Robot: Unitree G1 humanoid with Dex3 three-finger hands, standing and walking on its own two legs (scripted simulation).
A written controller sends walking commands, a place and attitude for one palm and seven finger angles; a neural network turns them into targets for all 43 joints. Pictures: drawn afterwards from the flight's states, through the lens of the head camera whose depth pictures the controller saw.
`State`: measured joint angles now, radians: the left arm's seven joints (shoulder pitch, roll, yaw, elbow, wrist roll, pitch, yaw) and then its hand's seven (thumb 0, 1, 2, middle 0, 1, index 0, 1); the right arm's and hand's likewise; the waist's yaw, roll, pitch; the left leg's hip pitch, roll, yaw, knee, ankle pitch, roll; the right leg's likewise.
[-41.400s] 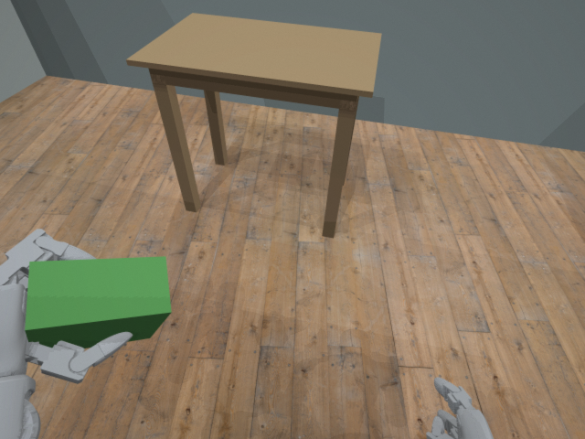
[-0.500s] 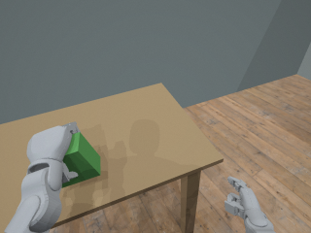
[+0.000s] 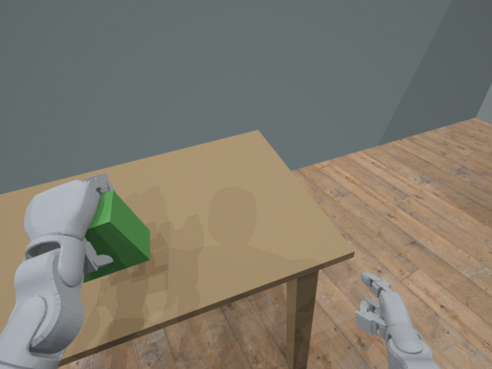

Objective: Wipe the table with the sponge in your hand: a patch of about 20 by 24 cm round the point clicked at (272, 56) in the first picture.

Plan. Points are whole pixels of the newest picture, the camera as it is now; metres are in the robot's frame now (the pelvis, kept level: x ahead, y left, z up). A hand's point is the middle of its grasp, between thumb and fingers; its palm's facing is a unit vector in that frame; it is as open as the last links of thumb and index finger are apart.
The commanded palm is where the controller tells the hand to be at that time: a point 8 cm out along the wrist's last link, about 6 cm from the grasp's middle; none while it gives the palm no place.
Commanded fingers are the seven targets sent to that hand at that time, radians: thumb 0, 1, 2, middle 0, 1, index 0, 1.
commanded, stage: lift the sponge slowly off the table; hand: left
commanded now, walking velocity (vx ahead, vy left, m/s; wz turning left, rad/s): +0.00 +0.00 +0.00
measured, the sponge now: (104, 244) +0.24 +0.28 +0.12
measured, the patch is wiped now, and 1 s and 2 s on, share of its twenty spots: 1.00 1.00 1.00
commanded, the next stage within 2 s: bring the sponge back beside the body in 0.06 s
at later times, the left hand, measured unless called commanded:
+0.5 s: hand (82, 238) +0.22 +0.29 +0.16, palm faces +0.21 -0.14 -0.97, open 10.2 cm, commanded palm +0.18 +0.28 +0.23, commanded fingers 0.00 0.10 1.30 -1.20 -1.60 -1.20 -1.60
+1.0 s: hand (79, 252) +0.20 +0.29 +0.15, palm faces +0.20 -0.16 -0.97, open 10.2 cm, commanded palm +0.16 +0.29 +0.22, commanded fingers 0.00 0.10 1.30 -1.20 -1.60 -1.20 -1.60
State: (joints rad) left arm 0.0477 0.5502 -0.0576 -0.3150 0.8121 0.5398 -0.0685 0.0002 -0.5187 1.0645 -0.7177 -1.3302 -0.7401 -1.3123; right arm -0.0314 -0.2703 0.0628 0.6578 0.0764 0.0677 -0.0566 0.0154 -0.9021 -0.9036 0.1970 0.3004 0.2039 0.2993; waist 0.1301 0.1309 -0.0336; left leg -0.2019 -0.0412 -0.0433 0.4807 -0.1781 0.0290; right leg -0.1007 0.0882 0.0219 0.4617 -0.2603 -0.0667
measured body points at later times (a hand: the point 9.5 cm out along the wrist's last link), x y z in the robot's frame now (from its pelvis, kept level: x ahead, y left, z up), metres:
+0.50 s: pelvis +0.00 +0.01 +0.00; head -0.05 -0.04 +0.44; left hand +0.20 +0.29 +0.21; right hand +0.27 -0.18 -0.06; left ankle +0.06 +0.10 -0.74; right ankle +0.00 -0.08 -0.74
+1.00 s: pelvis -0.01 +0.01 +0.00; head -0.06 -0.03 +0.44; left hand +0.19 +0.29 +0.20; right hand +0.26 -0.17 -0.05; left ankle +0.06 +0.10 -0.74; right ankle +0.00 -0.08 -0.74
